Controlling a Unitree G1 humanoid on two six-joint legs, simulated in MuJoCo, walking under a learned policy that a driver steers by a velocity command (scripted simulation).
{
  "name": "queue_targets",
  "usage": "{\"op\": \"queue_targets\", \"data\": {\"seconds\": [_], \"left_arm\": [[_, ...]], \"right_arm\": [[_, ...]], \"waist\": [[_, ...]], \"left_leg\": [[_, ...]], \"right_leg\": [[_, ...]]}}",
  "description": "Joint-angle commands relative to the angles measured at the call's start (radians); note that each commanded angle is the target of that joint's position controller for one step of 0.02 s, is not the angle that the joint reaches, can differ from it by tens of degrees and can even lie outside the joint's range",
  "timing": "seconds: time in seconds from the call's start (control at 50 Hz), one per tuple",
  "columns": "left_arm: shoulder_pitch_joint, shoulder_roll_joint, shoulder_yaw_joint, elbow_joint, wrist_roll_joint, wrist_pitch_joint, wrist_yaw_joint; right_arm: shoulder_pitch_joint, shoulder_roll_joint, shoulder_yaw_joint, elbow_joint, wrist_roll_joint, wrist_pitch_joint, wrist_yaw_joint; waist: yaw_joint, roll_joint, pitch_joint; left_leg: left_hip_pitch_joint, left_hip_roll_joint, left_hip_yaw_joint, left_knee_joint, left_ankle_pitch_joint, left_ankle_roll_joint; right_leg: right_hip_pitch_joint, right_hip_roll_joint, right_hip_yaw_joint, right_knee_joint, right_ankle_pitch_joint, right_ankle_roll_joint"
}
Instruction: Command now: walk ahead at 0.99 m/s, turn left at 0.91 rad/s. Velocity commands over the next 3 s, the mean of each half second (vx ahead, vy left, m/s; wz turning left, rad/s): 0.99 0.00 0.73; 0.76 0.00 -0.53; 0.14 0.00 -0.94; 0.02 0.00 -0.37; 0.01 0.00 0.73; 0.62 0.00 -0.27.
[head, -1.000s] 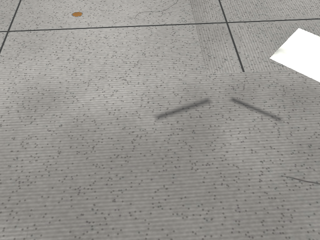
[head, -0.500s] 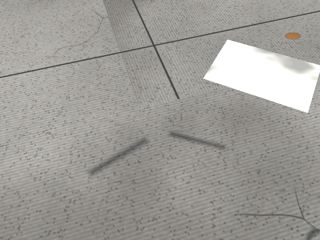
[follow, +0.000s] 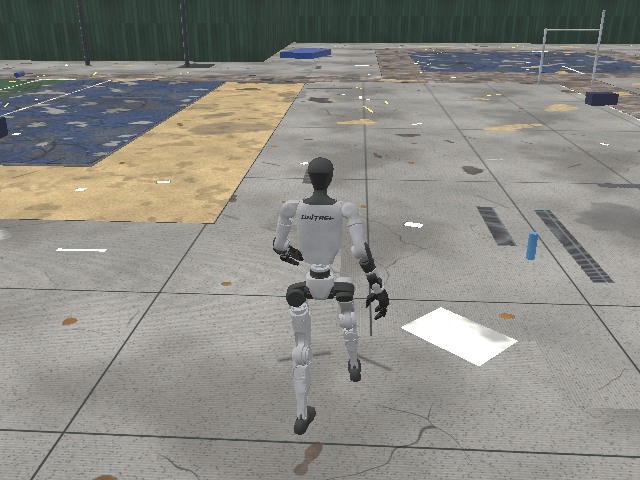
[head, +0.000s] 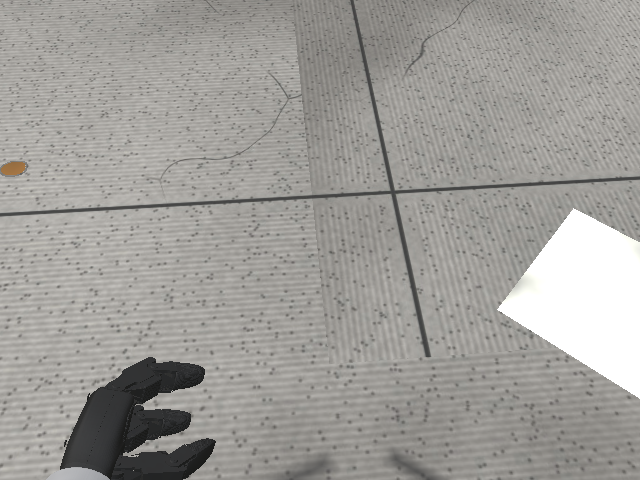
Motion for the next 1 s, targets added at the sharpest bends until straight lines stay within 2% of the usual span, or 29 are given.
{"op": "queue_targets", "data": {"seconds": [0.02,0.04,0.06,0.08,0.1,0.12,0.14,0.26,0.28,0.34,0.4,0.44,0.48,0.5,0.52,0.54,0.58,0.64,0.68,0.74,0.8,0.84,0.86,0.88,0.9,0.92,0.94,0.96,1.0], "left_arm": [[0.195,0.19,0.08,0.001,-0.013,-0.02,0.03],[0.413,0.239,0.108,0.053,-0.012,-0.025,0.048],[0.639,0.309,0.138,0.094,0.017,-0.027,0.071],[0.535,0.381,0.154,0.084,0.04,-0.019,0.06],[0.424,0.279,0.152,0.066,0.026,-0.009,0.052],[0.367,0.182,0.13,0.065,0.018,-0.005,0.049],[0.365,0.141,0.121,0.09,0.023,-0.004,0.044],[0.445,0.052,0.098,0.235,-0.021,-0.047,0.02],[0.428,0.09,0.102,0.231,-0.015,-0.06,0.018],[0.437,0.117,0.106,0.262,-0.008,-0.069,0.016],[0.524,0.193,0.112,0.309,-0.011,-0.064,0.024],[0.534,0.259,0.124,0.319,-0.011,-0.035,0.041],[0.487,0.267,0.119,0.313,-0.017,-0.012,0.049],[0.555,0.118,0.094,0.287,0.001,-0.011,0.031],[0.618,0.113,0.092,0.242,-0.065,-0.016,0.033],[0.466,0.179,0.108,0.219,-0.063,-0.021,0.039],[0.44,0.122,0.098,0.241,-0.052,-0.013,0.027],[0.498,0.066,0.097,0.289,-0.025,0.043,-0.004],[0.393,0.048,0.098,0.259,-0.022,0.059,-0.016],[0.242,0.017,0.084,0.196,-0.033,0.048,-0.028],[0.183,0.0,0.068,0.177,-0.021,0.024,-0.049],[0.323,0.044,0.083,0.226,-0.007,0.028,-0.057],[0.36,0.125,0.127,0.185,-0.073,0.018,-0.055],[0.552,0.219,0.165,0.227,-0.084,0.028,-0.046],[0.707,0.243,0.178,0.279,-0.081,0.04,-0.027],[0.66,0.24,0.158,0.283,-0.043,0.038,-0.003],[0.55,0.275,0.149,0.197,0.035,0.002,-0.004],[0.443,0.274,0.172,0.108,0.009,0.005,-0.01],[0.268,0.212,0.16,0.052,-0.059,0.006,-0.006]], "right_arm": [[-0.052,-0.245,-0.059,-0.052,-0.012,-0.012,-0.009],[-0.118,-0.245,-0.06,-0.066,-0.019,-0.023,-0.004],[-0.144,-0.1,-0.024,-0.098,-0.025,-0.035,-0.008],[-0.032,-0.003,0.012,-0.171,0.035,-0.031,-0.005],[-0.097,-0.093,0.01,-0.138,0.002,-0.009,-0.017],[-0.182,-0.121,0.002,-0.138,-0.017,0.003,-0.007],[-0.226,-0.112,0.001,-0.14,-0.026,0.013,0.007],[-0.402,0.003,0.043,-0.257,-0.046,0.07,0.063],[-0.41,0.011,0.054,-0.291,-0.046,0.067,0.07],[-0.514,-0.013,0.069,-0.306,-0.047,0.055,0.084],[-0.541,-0.013,0.079,-0.293,-0.049,0.041,0.082],[-0.403,-0.069,0.059,-0.237,-0.061,0.032,0.06],[-0.025,-0.161,0.01,-0.116,-0.067,0.033,0.022],[-0.033,-0.249,-0.012,-0.102,-0.07,0.036,-0.002],[-0.035,-0.281,-0.022,-0.14,-0.071,0.034,-0.011],[-0.06,-0.223,-0.025,-0.118,-0.054,0.027,-0.018],[-0.152,-0.121,-0.004,-0.081,-0.056,-0.006,-0.015],[-0.167,-0.022,0.025,-0.052,-0.036,-0.045,-0.012],[-0.153,-0.021,0.025,-0.029,-0.018,-0.064,-0.006],[-0.158,-0.004,0.035,-0.016,-0.022,-0.077,-0.005],[-0.143,-0.035,0.04,-0.01,-0.003,-0.086,-0.03],[-0.153,-0.106,0.025,-0.026,0.007,-0.087,-0.057],[-0.192,-0.22,-0.001,-0.067,0.026,-0.059,-0.083],[-0.281,-0.227,-0.008,-0.096,0.011,-0.038,-0.089],[-0.345,-0.186,-0.002,-0.113,0.021,-0.026,-0.078],[-0.325,0.0,0.047,-0.159,-0.034,-0.038,-0.039],[-0.076,0.021,0.064,-0.188,-0.002,-0.055,-0.021],[-0.128,-0.096,0.051,-0.2,-0.007,-0.064,-0.013],[-0.212,-0.117,0.032,-0.223,-0.01,-0.046,-0.024]], "waist": [[0.182,0.042,-0.15],[0.309,0.037,-0.247],[0.368,-0.12,-0.379],[0.227,-0.469,-0.492],[0.228,-0.285,-0.34],[0.235,-0.155,-0.214],[0.226,-0.062,-0.127],[0.156,-0.08,0.015],[0.124,-0.123,0.034],[0.127,-0.035,0.122],[0.121,-0.058,0.117],[0.036,-0.119,-0.008],[-0.141,-0.124,-0.181],[-0.012,0.123,-0.26],[0.018,0.167,-0.446],[-0.002,-0.006,-0.293],[0.102,-0.068,-0.025],[0.181,-0.005,0.02],[0.178,0.013,0.076],[0.174,0.04,0.129],[0.17,-0.004,0.106],[0.225,0.062,-0.006],[0.271,0.153,-0.099],[0.388,0.135,-0.18],[0.461,-0.014,-0.178],[0.346,-0.369,-0.117],[0.197,-0.332,-0.389],[0.234,-0.101,-0.436],[0.115,0.158,-0.168]], "left_leg": [[-0.232,0.143,-0.109,0.295,0.959,0.001],[-0.351,0.107,-0.089,0.539,0.873,-0.016],[-0.517,0.052,-0.002,0.885,0.316,-0.007],[-0.782,-0.021,0.12,1.124,-0.116,-0.04],[-0.892,0.092,0.153,1.165,0.005,-0.026],[-0.896,0.137,0.182,1.114,0.094,-0.032],[-0.874,0.168,0.197,1.078,0.123,-0.041],[-0.904,0.222,0.25,0.985,0.217,-0.045],[-0.886,0.235,0.238,0.91,0.271,-0.045],[-0.778,0.186,0.337,0.605,0.383,-0.029],[-0.609,0.092,0.44,0.458,0.372,0.021],[-0.426,0.019,0.445,0.416,0.253,0.051],[0.051,0.066,0.302,0.279,0.2,0.097],[0.266,0.345,0.006,0.327,0.099,0.08],[0.417,0.566,-0.478,0.157,0.038,0.177],[0.278,0.5,-0.36,0.063,0.051,0.134],[-0.054,0.433,-0.121,-0.011,0.227,0.097],[-0.243,0.361,0.095,-0.109,0.292,0.026],[-0.26,0.327,0.224,-0.164,0.39,-0.019],[-0.288,0.246,0.439,-0.17,0.769,-0.079],[-0.27,0.228,0.531,-0.073,1.083,-0.118],[-0.212,0.263,0.534,0.123,1.308,-0.152],[-0.204,0.29,0.475,0.265,1.449,-0.197],[-0.24,0.29,0.459,0.489,1.402,-0.222],[-0.356,0.179,0.479,0.908,0.839,-0.249],[-0.67,0.001,0.414,1.315,-0.25,-0.251],[-0.835,-0.005,0.144,1.51,-0.276,-0.26],[-0.782,0.037,0.087,1.42,-0.183,-0.208],[-0.797,0.113,0.12,1.223,-0.097,-0.184]], "right_leg": [[0.574,0.114,-0.069,-0.038,-0.128,-0.026],[0.818,0.05,-0.03,-0.004,-0.207,-0.044],[1.046,-0.193,0.199,-0.011,-0.573,-0.068],[1.151,-0.443,0.8,-0.254,-0.771,-0.167],[1.019,-0.383,0.763,-0.288,-0.899,-0.174],[0.89,-0.329,0.552,-0.272,-0.774,-0.16],[0.776,-0.288,0.403,-0.278,-0.568,-0.15],[0.584,-0.159,-0.085,-0.368,-0.035,-0.074],[0.539,-0.187,-0.104,-0.387,0.038,-0.09],[0.483,-0.133,-0.245,-0.501,0.121,-0.092],[0.592,-0.165,-0.302,-0.449,0.73,-0.096],[0.693,-0.184,-0.312,-0.189,1.016,-0.104],[0.495,-0.163,-0.295,0.365,0.839,-0.118],[0.227,-0.02,-0.247,0.767,-0.426,-0.113],[-0.021,0.104,-0.014,1.036,-0.55,-0.118],[-0.101,0.045,0.029,0.996,-0.395,-0.128],[-0.055,-0.027,0.002,0.841,-0.308,-0.12],[0.064,-0.075,0.015,0.742,-0.27,-0.1],[-0.015,-0.084,-0.012,0.686,-0.214,-0.092],[-0.024,-0.039,-0.118,0.495,-0.032,-0.1],[0.154,0.066,-0.272,0.16,0.163,-0.112],[0.351,0.158,-0.309,0.1,0.182,-0.132],[0.476,0.172,-0.239,0.14,0.117,-0.125],[0.644,0.163,-0.18,0.13,0.13,-0.155],[0.799,0.091,-0.088,-0.011,0.306,-0.208],[0.915,0.028,0.069,0.056,0.782,-0.248],[1.085,-0.222,0.537,0.004,0.797,-0.494],[1.0,-0.221,0.609,-0.114,0.554,-0.501],[0.648,-0.133,0.549,-0.245,0.103,-0.444]]}}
